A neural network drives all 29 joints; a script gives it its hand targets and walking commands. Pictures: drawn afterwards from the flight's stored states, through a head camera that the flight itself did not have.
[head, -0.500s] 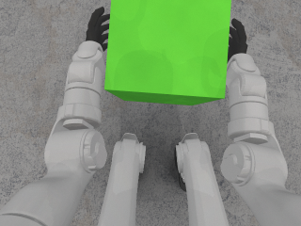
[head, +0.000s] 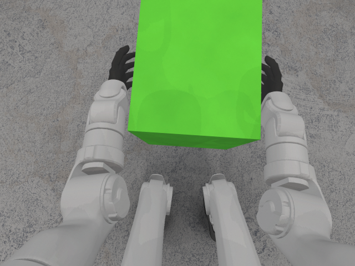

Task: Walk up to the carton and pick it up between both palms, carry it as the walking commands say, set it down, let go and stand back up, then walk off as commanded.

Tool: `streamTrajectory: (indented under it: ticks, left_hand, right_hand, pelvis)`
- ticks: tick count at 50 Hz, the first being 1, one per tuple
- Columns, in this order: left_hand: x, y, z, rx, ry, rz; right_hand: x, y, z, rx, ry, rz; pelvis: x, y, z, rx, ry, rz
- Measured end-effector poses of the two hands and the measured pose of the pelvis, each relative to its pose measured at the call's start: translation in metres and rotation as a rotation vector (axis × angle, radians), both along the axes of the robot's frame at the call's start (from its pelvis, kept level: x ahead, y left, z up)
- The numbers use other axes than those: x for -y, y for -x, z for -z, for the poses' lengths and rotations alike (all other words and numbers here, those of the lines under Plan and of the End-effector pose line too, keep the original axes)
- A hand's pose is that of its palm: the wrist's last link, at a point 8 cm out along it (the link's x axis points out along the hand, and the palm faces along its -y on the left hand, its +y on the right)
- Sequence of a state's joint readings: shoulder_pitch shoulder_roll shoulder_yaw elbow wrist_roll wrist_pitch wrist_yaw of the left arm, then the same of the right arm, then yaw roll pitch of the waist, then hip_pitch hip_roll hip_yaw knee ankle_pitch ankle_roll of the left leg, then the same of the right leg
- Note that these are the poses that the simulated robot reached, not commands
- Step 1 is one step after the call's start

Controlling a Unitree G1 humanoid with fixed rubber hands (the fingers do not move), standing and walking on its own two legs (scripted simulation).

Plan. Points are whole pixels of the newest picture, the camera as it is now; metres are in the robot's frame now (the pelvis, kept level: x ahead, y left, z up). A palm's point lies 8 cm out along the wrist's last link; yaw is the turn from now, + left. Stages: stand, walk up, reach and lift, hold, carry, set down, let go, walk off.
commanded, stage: reach and lift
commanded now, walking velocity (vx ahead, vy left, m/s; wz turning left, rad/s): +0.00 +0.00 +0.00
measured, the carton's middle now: (193, 87) +0.51 -0.01 -0.13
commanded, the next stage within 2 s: none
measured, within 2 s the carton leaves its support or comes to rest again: neither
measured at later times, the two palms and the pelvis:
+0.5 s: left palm (107, 77) +0.47 +0.15 +0.01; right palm (289, 91) +0.45 -0.17 +0.01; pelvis +0.02 +0.00 +0.07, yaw +0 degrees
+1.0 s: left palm (90, 69) +0.45 +0.15 +0.08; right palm (317, 85) +0.43 -0.17 +0.09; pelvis +0.05 +0.00 +0.13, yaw +0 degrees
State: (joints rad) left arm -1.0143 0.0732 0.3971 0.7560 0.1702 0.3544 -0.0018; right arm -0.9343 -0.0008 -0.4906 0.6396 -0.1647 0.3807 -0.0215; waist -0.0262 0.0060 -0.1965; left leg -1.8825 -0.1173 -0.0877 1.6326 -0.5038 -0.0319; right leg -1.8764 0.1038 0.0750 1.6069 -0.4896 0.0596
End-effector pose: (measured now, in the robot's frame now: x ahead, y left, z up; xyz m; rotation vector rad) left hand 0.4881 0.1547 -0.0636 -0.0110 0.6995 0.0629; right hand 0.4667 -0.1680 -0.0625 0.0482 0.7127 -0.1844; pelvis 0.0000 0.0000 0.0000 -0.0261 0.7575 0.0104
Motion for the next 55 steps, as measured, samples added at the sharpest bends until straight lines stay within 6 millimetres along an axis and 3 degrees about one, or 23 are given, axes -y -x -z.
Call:
streamTrajectory:
  ticks: [55]
  left_hand:
    - [0.000,0.047,-0.163,-0.009,0.005,-0.012]
  right_hand:
    - [0.001,0.044,-0.165,-0.008,-0.001,-0.005]
  pelvis:
    - [-0.003,-0.050,-0.147,0.245,-0.007,-0.004]
